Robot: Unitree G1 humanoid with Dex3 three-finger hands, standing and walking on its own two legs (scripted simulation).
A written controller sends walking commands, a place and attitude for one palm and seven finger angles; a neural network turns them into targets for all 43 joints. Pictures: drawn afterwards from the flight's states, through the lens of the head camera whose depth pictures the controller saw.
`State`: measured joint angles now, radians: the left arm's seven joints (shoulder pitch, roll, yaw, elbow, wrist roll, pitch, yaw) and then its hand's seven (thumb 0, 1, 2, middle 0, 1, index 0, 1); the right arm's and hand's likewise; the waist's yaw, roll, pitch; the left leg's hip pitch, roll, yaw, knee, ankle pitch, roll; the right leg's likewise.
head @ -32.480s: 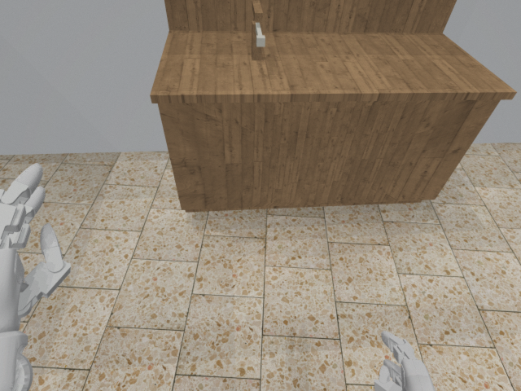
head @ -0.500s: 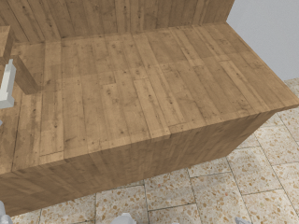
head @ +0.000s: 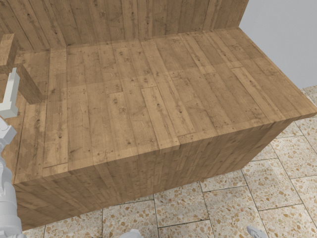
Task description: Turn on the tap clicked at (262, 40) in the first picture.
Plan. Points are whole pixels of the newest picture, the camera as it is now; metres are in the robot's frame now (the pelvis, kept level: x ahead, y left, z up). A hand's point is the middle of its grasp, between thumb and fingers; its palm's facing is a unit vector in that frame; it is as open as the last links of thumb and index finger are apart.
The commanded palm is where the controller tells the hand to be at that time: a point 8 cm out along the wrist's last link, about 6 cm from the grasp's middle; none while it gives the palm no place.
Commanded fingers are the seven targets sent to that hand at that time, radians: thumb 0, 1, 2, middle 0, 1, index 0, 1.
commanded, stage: push the lever round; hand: left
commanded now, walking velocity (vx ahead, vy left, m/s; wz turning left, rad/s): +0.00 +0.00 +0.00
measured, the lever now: (7, 110) +0.37 +0.39 +0.09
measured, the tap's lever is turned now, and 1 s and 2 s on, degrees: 0 25 43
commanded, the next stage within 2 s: none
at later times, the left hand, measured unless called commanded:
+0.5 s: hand (29, 124) +0.35 +0.33 +0.08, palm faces +0.70 -0.71 -0.05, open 7.8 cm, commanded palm +0.30 +0.35 +0.08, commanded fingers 0.00 0.90 0.90 -0.15 -0.15 -0.15 -0.15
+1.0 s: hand (46, 117) +0.37 +0.30 +0.08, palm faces +0.78 -0.63 -0.05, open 7.8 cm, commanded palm +0.33 +0.32 +0.08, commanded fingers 0.00 0.90 0.90 -0.15 -0.15 -0.15 -0.15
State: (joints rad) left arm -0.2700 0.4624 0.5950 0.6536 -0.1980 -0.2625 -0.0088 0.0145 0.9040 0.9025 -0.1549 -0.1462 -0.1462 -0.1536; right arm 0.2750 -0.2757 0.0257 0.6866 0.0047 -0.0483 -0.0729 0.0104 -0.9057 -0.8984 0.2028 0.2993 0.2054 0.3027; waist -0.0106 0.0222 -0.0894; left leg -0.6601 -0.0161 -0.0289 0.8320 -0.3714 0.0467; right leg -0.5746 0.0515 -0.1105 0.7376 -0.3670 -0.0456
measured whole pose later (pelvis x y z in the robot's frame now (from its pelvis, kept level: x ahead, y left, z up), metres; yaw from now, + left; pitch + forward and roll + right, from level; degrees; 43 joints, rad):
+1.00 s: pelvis +0.00 -0.02 +0.00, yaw +1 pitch +10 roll -2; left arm -0.39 0.28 0.48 0.66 -0.05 -0.23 0.47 0.05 0.93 0.93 -0.16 -0.15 -0.15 -0.15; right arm 0.25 -0.25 0.01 0.72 -0.04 -0.01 -0.04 0.01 -0.91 -0.90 0.20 0.30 0.20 0.30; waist -0.04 0.03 -0.11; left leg -0.63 -0.01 -0.04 0.81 -0.36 0.03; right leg -0.56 0.05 -0.12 0.74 -0.37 -0.07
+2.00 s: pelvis +0.01 -0.01 +0.00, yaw +0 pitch +13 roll -2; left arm -0.67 0.26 0.54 0.94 0.09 -0.24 0.76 0.05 0.92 0.91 -0.15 -0.15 -0.15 -0.15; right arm 0.29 -0.23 -0.02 0.76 -0.09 0.02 0.03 0.01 -0.91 -0.90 0.20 0.30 0.20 0.30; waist -0.09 0.02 -0.14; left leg -0.69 -0.01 -0.04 0.84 -0.38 0.03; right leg -0.61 0.06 -0.12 0.76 -0.39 -0.06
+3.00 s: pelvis +0.02 -0.02 +0.00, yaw +0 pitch +13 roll -2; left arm -0.67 0.29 0.59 0.94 0.10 -0.22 0.75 0.17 0.89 0.85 -0.16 -0.15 -0.13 -0.15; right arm 0.33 -0.24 -0.03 0.77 -0.09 0.01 0.05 0.01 -0.91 -0.90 0.20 0.30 0.20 0.30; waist -0.11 0.03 -0.13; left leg -0.65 0.00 -0.04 0.81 -0.39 0.02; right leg -0.58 0.08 -0.11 0.72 -0.38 -0.08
